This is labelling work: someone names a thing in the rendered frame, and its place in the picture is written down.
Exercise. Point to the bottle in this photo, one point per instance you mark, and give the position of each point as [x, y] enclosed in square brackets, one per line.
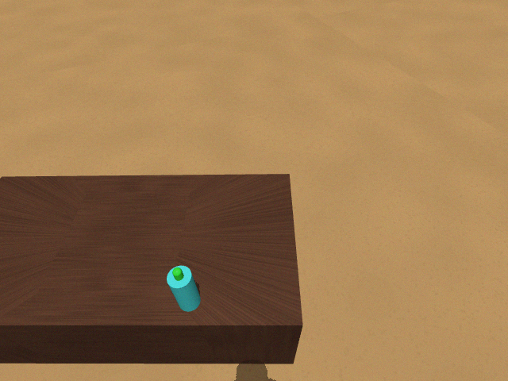
[183, 287]

